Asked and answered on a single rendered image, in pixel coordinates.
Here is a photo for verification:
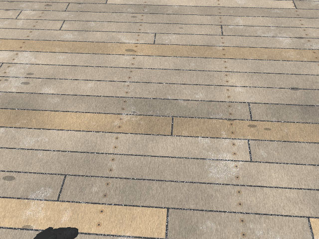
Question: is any robot left hand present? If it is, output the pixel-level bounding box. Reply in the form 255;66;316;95
34;227;79;239

